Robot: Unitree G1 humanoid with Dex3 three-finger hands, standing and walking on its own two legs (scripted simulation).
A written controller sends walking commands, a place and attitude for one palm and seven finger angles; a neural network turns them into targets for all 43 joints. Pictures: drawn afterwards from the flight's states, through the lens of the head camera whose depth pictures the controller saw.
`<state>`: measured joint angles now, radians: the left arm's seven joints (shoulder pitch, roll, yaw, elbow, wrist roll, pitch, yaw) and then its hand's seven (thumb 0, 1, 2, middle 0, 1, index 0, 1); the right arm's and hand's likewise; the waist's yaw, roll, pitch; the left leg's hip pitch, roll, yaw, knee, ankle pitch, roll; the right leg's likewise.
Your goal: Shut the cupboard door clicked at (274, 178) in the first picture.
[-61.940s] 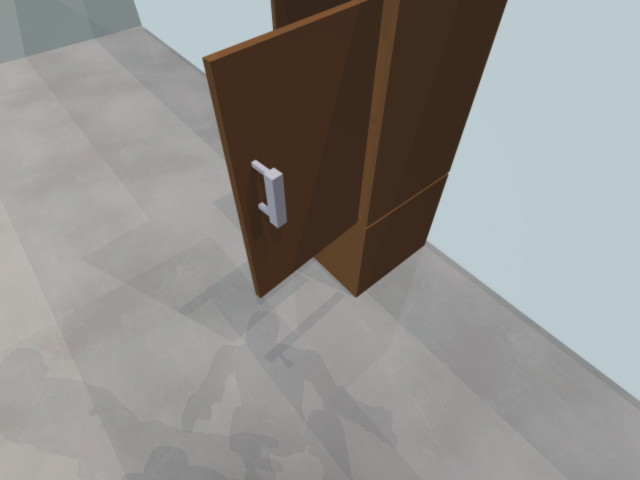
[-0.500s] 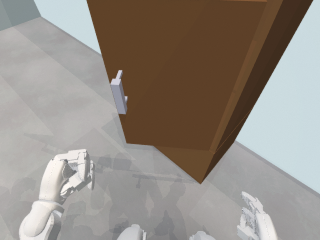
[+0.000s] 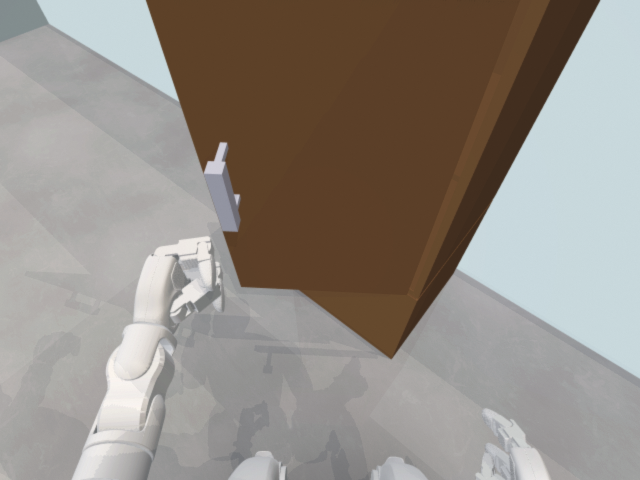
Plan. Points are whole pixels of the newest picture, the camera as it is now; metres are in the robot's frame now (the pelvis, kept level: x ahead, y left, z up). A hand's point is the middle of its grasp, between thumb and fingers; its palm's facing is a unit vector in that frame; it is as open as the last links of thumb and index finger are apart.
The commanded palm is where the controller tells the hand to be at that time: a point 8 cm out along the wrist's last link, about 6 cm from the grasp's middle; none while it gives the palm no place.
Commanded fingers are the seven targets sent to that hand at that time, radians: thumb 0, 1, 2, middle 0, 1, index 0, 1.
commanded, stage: bring the fist close to the handle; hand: left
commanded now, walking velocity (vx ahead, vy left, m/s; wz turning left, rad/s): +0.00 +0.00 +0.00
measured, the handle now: (227, 188) +0.49 +0.16 +0.06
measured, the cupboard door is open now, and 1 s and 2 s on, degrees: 36 36 20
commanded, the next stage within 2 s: push the door shut along its arc in 0.72 s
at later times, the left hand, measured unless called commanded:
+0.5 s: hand (257, 238) +0.40 +0.10 +0.06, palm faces -0.03 -1.00 -0.03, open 3.1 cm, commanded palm +0.37 +0.16 +0.06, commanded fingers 0.00 0.90 0.90 -1.30 -1.50 -1.30 -1.50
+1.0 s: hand (243, 240) +0.39 +0.12 +0.07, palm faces -0.06 -1.00 -0.03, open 3.1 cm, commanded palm +0.38 +0.17 +0.06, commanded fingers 0.00 0.90 0.90 -1.30 -1.50 -1.30 -1.50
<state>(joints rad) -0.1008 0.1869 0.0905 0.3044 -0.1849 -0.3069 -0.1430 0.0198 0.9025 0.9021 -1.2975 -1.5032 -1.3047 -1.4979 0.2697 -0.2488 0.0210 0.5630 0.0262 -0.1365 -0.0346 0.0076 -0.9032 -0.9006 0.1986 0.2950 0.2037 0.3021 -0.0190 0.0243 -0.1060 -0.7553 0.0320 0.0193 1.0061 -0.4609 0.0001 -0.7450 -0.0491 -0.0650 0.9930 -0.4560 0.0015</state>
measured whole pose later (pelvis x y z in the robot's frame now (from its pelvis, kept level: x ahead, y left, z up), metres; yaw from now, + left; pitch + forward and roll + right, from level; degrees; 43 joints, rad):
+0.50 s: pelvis +0.00 -0.01 +0.00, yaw -1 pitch +14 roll +0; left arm -0.43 0.15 0.13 0.67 -0.12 -0.38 -0.04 0.02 0.90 0.90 -1.30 -1.50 -1.30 -1.50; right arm 0.30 -0.24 0.01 0.60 0.01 -0.05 -0.01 0.01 -0.90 -0.90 0.20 0.29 0.20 0.30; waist -0.06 0.02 -0.11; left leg -0.78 0.04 0.04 0.98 -0.44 -0.01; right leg -0.80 -0.04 -0.04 0.99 -0.44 -0.01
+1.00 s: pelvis -0.01 -0.01 +0.00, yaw +0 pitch +13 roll +0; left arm -0.48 0.20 0.14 0.76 -0.15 -0.43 -0.13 0.02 0.90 0.90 -1.30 -1.50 -1.31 -1.50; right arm 0.26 -0.25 0.01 0.61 0.02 -0.05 -0.03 0.00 -0.91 -0.90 0.20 0.29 0.20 0.30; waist -0.05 0.01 -0.10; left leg -0.78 0.04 0.03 0.98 -0.43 -0.01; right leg -0.79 -0.04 -0.06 0.99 -0.43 -0.01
